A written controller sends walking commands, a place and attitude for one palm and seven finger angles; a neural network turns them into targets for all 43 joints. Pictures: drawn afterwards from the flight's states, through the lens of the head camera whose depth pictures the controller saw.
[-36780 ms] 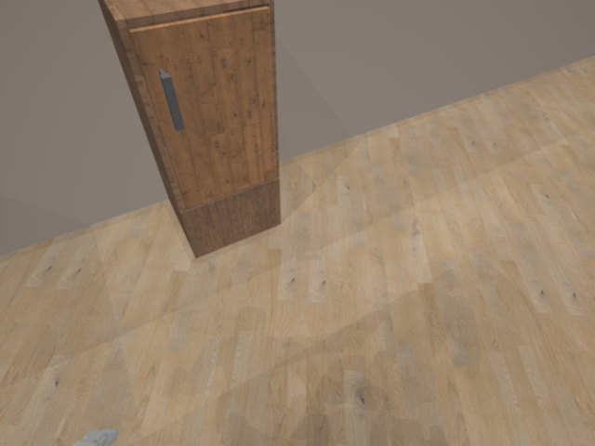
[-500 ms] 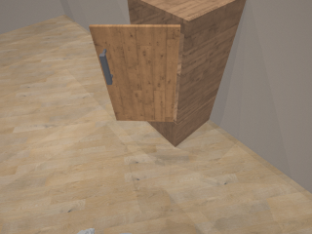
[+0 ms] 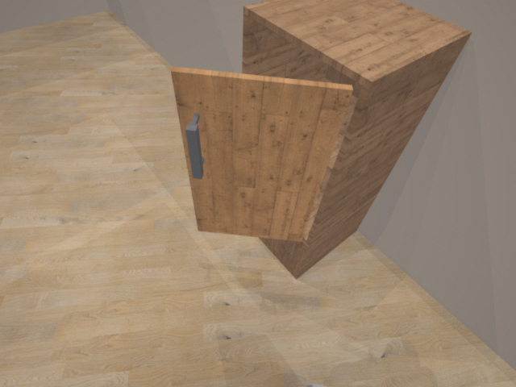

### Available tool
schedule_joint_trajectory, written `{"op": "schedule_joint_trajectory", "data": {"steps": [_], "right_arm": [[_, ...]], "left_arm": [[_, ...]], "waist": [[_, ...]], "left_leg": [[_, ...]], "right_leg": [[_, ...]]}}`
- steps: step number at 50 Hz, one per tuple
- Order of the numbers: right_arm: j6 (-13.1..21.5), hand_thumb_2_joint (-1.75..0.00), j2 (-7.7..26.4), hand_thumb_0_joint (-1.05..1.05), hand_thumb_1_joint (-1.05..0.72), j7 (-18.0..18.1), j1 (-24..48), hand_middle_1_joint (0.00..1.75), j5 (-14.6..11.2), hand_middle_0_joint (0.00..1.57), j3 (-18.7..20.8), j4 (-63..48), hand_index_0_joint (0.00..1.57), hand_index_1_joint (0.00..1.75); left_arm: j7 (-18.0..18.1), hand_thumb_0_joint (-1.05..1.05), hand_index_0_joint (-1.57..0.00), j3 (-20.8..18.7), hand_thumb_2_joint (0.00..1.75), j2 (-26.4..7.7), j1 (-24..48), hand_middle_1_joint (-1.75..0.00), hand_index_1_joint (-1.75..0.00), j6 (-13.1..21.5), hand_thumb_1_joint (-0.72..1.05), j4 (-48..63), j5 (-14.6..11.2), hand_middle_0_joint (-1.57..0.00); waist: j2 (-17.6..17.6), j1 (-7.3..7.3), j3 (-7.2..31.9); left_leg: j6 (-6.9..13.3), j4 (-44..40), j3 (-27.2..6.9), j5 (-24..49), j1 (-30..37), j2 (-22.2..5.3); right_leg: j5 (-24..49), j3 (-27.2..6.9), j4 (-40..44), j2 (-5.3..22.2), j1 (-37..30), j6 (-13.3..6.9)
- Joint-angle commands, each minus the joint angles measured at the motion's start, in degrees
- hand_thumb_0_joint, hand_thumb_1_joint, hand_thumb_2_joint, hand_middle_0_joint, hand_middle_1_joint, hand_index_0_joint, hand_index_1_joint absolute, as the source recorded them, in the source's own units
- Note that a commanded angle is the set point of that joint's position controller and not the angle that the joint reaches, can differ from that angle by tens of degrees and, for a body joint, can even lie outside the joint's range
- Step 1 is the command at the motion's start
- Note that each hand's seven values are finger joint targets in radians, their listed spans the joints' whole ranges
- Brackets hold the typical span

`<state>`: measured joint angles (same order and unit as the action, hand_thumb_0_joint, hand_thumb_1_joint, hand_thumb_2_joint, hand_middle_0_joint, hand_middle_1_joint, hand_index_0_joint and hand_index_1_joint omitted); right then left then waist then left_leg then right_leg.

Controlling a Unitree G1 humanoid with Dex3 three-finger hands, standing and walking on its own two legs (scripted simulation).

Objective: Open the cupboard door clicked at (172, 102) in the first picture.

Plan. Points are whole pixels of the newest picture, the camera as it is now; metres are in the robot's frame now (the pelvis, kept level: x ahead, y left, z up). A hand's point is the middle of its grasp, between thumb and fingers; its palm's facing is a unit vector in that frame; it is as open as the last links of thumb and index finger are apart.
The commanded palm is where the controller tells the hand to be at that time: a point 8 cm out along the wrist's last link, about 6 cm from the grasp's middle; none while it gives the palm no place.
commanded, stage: come to a stop and stand still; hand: left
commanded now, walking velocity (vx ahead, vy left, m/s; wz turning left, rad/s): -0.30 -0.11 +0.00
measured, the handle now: (197, 147) +0.60 +0.19 -0.04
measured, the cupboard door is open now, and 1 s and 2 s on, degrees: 46 46 46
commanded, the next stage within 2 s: look again from close up in 1.54 s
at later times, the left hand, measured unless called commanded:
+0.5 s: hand out of the picture +0.11 +0.19 -0.18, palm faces +0.04 -0.98 -0.19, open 7.4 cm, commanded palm none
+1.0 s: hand out of the picture +0.01 +0.17 -0.16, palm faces +0.00 -0.97 -0.25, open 7.4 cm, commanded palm none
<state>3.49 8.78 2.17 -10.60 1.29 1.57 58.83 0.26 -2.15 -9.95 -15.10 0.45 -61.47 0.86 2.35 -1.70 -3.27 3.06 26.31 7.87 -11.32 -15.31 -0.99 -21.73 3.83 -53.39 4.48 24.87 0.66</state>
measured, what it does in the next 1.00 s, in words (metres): steps on the spot: right foot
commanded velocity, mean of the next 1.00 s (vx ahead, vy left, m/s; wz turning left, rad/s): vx -0.07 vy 0.01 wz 0.00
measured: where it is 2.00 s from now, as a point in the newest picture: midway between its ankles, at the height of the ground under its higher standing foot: outside the picture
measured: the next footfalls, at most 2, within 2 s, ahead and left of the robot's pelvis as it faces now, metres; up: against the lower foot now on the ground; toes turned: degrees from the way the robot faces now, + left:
right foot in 0.12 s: +0.05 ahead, -0.15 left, +0.00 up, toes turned -1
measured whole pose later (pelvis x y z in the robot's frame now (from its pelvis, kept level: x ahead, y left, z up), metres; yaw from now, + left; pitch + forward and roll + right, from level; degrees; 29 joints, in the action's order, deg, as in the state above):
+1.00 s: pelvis -0.01 -0.02 +0.00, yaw -1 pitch -1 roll +1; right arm -0.2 11.6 0.8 -18.6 1.1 1.2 57.1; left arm 1.1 0.6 -8.8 -17.8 -0.8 -59.0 0.8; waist -3.3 0.2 0.0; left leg 0.6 28.0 5.5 -12.5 -14.8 -0.6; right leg -14.8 -0.3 -31.7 2.3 16.3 0.7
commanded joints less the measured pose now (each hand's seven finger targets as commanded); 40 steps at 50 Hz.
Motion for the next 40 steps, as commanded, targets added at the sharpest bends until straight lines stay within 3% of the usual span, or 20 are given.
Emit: {"op": "schedule_joint_trajectory", "data": {"steps": [1, 4, 7, 9, 11, 14, 16, 18, 19, 20, 21, 22, 23, 24, 27, 29, 32, 34, 37, 40], "right_arm": [[-0.85, -0.9, 7.63, 0.0, -0.9, 0.42, -2.48, 0.3, -0.07, 0.2, 0.54, -0.68, 0.2, 0.3], [-2.42, -0.9, 8.84, 0.0, -0.9, 0.55, -1.5, 0.3, -0.47, 0.2, 1.47, -0.46, 0.2, 0.3], [-3.57, -0.9, 8.0, 0.0, -0.9, -0.01, -4.41, 0.3, -0.76, 0.2, 2.22, -0.86, 0.2, 0.3], [-4.48, -0.9, 7.22, 0.0, -0.9, -0.03, -6.13, 0.3, -0.79, 0.2, 2.49, -0.93, 0.2, 0.3], [-5.24, -0.9, 5.47, 0.0, -0.9, -0.32, -6.18, 0.3, -1.04, 0.2, 2.3, -1.42, 0.2, 0.3], [-5.88, -0.9, 4.99, 0.0, -0.9, -0.23, -4.23, 0.3, -1.26, 0.2, 2.27, -2.04, 0.2, 0.3], [-5.74, -0.9, 4.44, 0.0, -0.9, -0.37, -5.8, 0.3, -1.29, 0.2, 2.06, -1.54, 0.2, 0.3], [-5.16, -0.9, 4.72, 0.0, -0.9, -0.55, -8.56, 0.3, -0.94, 0.2, 1.76, -0.24, 0.2, 0.3], [-4.56, -0.9, 7.23, 0.0, -0.9, -0.57, -8.51, 0.3, -0.39, 0.2, 1.98, -0.59, 0.2, 0.3], [-4.21, -0.9, 11.04, 0.0, -0.9, -0.47, -6.21, 0.3, 0.17, 0.2, 2.32, -2.22, 0.2, 0.3], [-4.27, -0.9, 11.37, 0.0, -0.9, -0.28, -4.35, 0.3, 0.38, 0.2, 2.3, -2.87, 0.2, 0.3], [-3.86, -0.9, 11.01, 0.0, -0.9, 0.26, -3.58, 0.3, 0.52, 0.2, 2.12, -3.2, 0.2, 0.3], [-3.03, -0.9, 14.48, 0.0, -0.9, -0.02, 2.08, 0.3, -1.17, 0.2, 3.18, -5.75, 0.2, 0.3], [-3.31, -0.9, 9.45, 0.0, -0.9, -0.67, 0.96, 0.3, -0.29, 0.2, 2.12, -7.86, 0.2, 0.3], [-2.42, -0.9, 7.72, 0.0, -0.9, -0.25, -7.58, 0.3, -0.26, 0.2, 1.23, -9.63, 0.2, 0.3], [-2.08, -0.9, 8.85, 0.0, -0.9, -0.17, -8.47, 0.3, -0.53, 0.2, 1.59, -10.03, 0.2, 0.3], [-2.43, -0.9, 9.34, 0.0, -0.9, -0.29, -5.91, 0.3, -0.5, 0.2, 1.64, -10.44, 0.2, 0.3], [-2.69, -0.9, 8.43, 0.0, -0.9, -0.68, -5.13, 0.3, -0.56, 0.2, 1.62, -10.52, 0.2, 0.3], [-3.08, -0.9, 7.99, 0.0, -0.9, -1.2, -5.11, 0.3, -0.18, 0.2, 1.36, -9.54, 0.2, 0.3], [-3.22, -0.9, 8.23, 0.0, -0.9, -1.42, -6.3, 0.3, -0.06, 0.2, 1.16, -8.78, 0.2, 0.3]], "left_arm": [[0.65, 0.0, -0.2, 0.37, 0.9, -1.03, -5.5, -0.3, -0.3, -0.53, 0.9, 1.28, 0.11, -0.2], [0.77, 0.0, -0.2, -0.72, 0.9, -4.82, -4.95, -0.3, -0.3, -1.45, 0.9, 2.29, 0.4, -0.2], [0.83, 0.0, -0.2, -1.14, 0.9, -9.26, -1.57, -0.3, -0.3, -1.58, 0.9, 5.29, 0.88, -0.2], [1.07, 0.0, -0.2, -1.57, 0.9, -10.74, -0.46, -0.3, -0.3, -1.21, 0.9, 5.88, 0.59, -0.2], [1.63, 0.0, -0.2, -1.72, 0.9, -11.08, 0.2, -0.3, -0.3, -1.04, 0.9, 5.91, 0.41, -0.2], [2.18, 0.0, -0.2, -2.43, 0.9, -11.48, 2.53, -0.3, -0.3, -1.18, 0.9, 6.79, 0.79, -0.2], [2.34, 0.0, -0.2, -2.76, 0.9, -11.5, 4.24, -0.3, -0.3, -1.36, 0.9, 7.14, 0.71, -0.2], [2.14, 0.0, -0.2, -2.57, 0.9, -10.74, 5.34, -0.3, -0.3, -1.6, 0.9, 7.2, 0.04, -0.2], [1.75, 0.0, -0.2, -2.23, 0.9, -8.63, 4.6, -0.3, -0.3, -1.9, 0.9, 7.83, -0.43, -0.2], [1.49, 0.0, -0.2, -1.56, 0.9, -5.66, 3.96, -0.3, -0.3, -2.42, 0.9, 8.61, -0.75, -0.2], [1.64, 0.0, -0.2, -1.3, 0.9, -5.73, 5.26, -0.3, -0.3, -2.95, 0.9, 8.71, -0.29, -0.2], [1.56, 0.0, -0.2, -1.49, 0.9, -5.86, 6.52, -0.3, -0.3, -3.61, 0.9, 8.69, -0.12, -0.2], [3.6, 0.0, -0.2, 0.13, 0.9, -6.67, -1.68, -0.3, -0.3, -2.38, 0.9, 5.96, -1.04, -0.2], [3.19, 0.0, -0.2, -0.15, 0.9, -8.03, 0.03, -0.3, -0.3, -1.38, 0.9, 8.45, -0.49, -0.2], [2.35, 0.0, -0.2, 0.03, 0.9, -7.47, 1.6, -0.3, -0.3, 0.47, 0.9, 8.82, 0.14, -0.2], [2.07, 0.0, -0.2, 0.54, 0.9, -6.71, 1.38, -0.3, -0.3, -0.27, 0.9, 8.82, 0.0, -0.2], [1.79, 0.0, -0.2, 0.51, 0.9, -6.59, -0.05, -0.3, -0.3, -0.64, 0.9, 7.89, 0.12, -0.2], [1.6, 0.0, -0.2, 0.73, 0.9, -6.82, 0.31, -0.3, -0.3, -0.79, 0.9, 7.68, 0.19, -0.2], [1.35, 0.0, -0.2, 0.89, 0.9, -7.63, 0.32, -0.3, -0.3, -0.9, 0.9, 7.74, 0.41, -0.2], [1.29, 0.0, -0.2, 0.87, 0.9, -7.78, -1.13, -0.3, -0.3, -0.76, 0.9, 7.44, 0.48, -0.2]], "waist": [[-6.99, 0.01, 4.39], [-7.3, -0.7, 2.92], [-4.25, 1.19, 2.54], [5.66, 1.76, 8.1], [11.89, 1.36, 7.75], [8.68, 0.67, 7.56], [7.89, 1.52, 8.05], [5.82, 2.89, 7.85], [-2.51, 2.25, 7.35], [-13.82, 1.13, 5.32], [-13.72, 1.51, 3.54], [-14.24, 1.77, 1.51], [-20.98, -0.65, 6.94], [-18.81, -1.02, 7.45], [-10.84, 2.88, 10.03], [-13.58, 3.04, 7.12], [-4.11, 1.66, 5.31], [0.6, 2.23, 2.28], [-2.21, 2.56, -2.35], [0.0, 2.52, -2.46]], "left_leg": [[4.95, -7.18, -8.11, 26.73, 0.3, -14.26], [2.21, -3.5, -8.85, 18.32, -1.49, -12.61], [-1.71, 0.97, -6.68, 8.47, -1.27, -6.33], [-3.53, 9.16, -3.05, 6.44, 1.04, -2.84], [-4.61, 17.62, -3.25, -14.53, -2.56, 0.52], [-5.15, 22.62, -6.5, -21.16, -6.6, 1.03], [-5.5, 14.4, -5.88, -16.56, -4.52, 0.43], [-5.08, -0.74, -5.69, -2.17, 3.42, -0.5], [-2.78, -5.34, -11.84, 8.44, 6.99, -6.1], [2.59, -8.46, -21.84, 19.55, 2.38, -15.89], [6.78, -10.5, -23.82, 16.48, -3.18, -18.56], [7.81, -11.61, -23.52, 16.79, -4.36, -17.46], [4.95, 2.56, -15.3, 35.93, 1.09, -15.46], [3.37, 3.84, -12.11, 29.54, 1.38, -11.32], [0.03, 6.12, -11.16, 29.19, 6.15, -7.99], [0.55, 0.57, -13.65, 29.58, 6.53, -10.03], [1.11, 0.57, -12.23, 16.83, 3.4, -8.17], [-0.06, -1.74, -10.64, -1.58, 0.75, -5.82], [-0.4, -5.61, -11.01, -14.73, -1.66, -4.29], [-0.42, -5.76, -10.82, -16.53, -1.6, -3.76]], "right_leg": [[5.35, -0.31, 13.98, -0.64, -10.62, 0.7], [14.0, -1.66, 23.05, -0.4, -14.13, 0.09], [31.26, -7.23, 23.59, 4.98, -11.57, -3.66], [42.03, -11.11, 24.94, 9.44, -13.85, -6.87], [52.01, -13.32, 28.85, 14.18, -16.08, -11.46], [56.69, -12.6, 28.17, 14.77, -19.66, -13.42], [52.93, -10.55, 26.56, 13.34, -20.8, -11.79], [39.84, -8.94, 23.48, 10.39, -15.95, -7.62], [25.97, -5.68, 19.96, 5.46, -10.17, -3.76], [5.75, -1.3, 16.06, -0.5, -7.73, 0.11], [-7.16, -2.71, 8.63, -2.65, -8.82, 0.36], [-9.43, -5.18, 3.18, -3.05, -6.63, -0.1], [-5.04, -7.88, 3.32, 0.34, -4.63, -2.44], [0.03, -4.05, 11.47, -1.91, -6.42, -2.14], [19.33, -5.99, 17.23, -0.88, -8.23, -3.62], [8.86, -2.99, 17.2, -2.52, -6.83, -2.05], [10.3, -5.18, 20.72, -1.86, -8.86, -2.0], [6.99, -7.79, 24.49, -0.15, -6.94, -2.26], [-2.42, -9.33, 27.84, -0.07, -3.26, -2.8], [-7.07, -10.2, 30.06, 0.2, -1.78, -2.81]]}}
